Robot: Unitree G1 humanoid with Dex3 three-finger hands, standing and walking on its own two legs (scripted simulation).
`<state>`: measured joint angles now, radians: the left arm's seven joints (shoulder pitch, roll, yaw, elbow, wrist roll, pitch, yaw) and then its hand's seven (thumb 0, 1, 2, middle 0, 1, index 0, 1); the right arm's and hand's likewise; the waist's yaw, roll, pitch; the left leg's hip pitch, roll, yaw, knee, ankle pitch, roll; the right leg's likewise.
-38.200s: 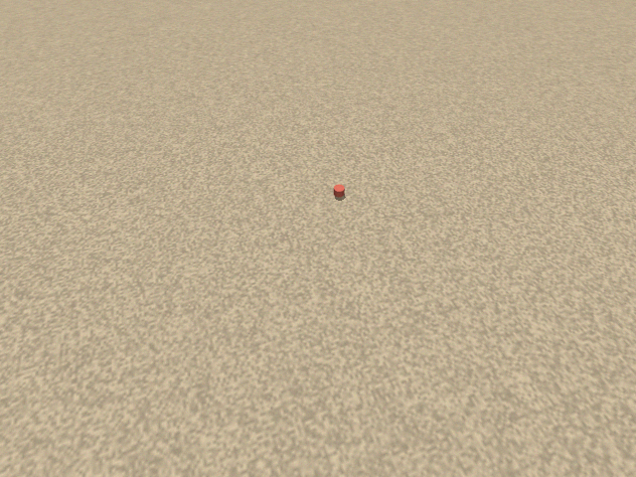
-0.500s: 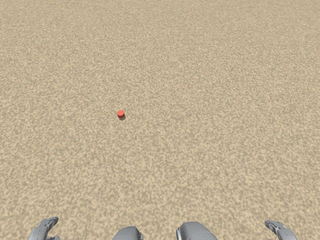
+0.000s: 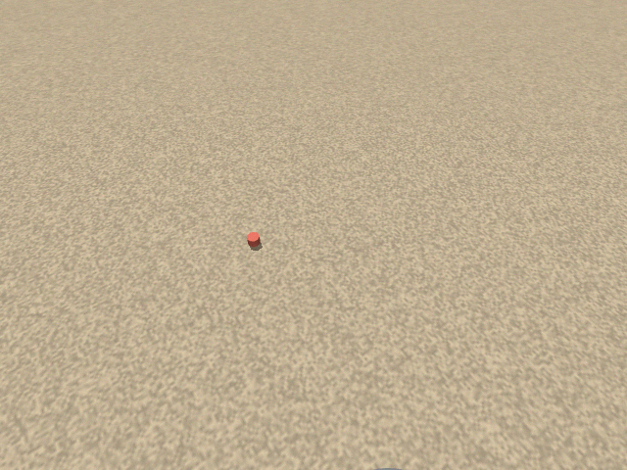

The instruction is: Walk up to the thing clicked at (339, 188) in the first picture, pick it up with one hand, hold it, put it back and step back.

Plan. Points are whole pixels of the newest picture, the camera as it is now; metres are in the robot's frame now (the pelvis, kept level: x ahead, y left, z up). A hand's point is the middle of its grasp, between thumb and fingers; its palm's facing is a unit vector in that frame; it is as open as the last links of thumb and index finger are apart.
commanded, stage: step back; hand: left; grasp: from above
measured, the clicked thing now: (253, 239) +1.09 +0.25 -0.75
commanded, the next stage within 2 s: stand in 0.74 s
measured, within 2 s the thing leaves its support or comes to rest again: neither
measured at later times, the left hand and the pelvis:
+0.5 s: hand out of the picture +0.11 +0.26 -0.16, palm faces +0.03 -0.93 -0.36, open 7.4 cm; pelvis +0.05 +0.00 -0.01, yaw +0 degrees
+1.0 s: hand (144, 462) +0.16 +0.25 -0.14, palm faces -0.03 -0.94 -0.34, open 7.4 cm; pelvis +0.07 +0.00 +0.02, yaw -1 degrees
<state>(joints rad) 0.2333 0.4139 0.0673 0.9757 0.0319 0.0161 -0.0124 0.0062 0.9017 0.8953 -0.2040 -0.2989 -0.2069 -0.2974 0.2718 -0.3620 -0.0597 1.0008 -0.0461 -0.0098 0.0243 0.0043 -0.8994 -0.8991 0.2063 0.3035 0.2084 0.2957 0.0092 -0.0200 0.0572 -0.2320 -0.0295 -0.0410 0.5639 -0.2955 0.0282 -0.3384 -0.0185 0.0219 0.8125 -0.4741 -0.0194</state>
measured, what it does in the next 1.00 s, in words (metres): steps on the spot: left foot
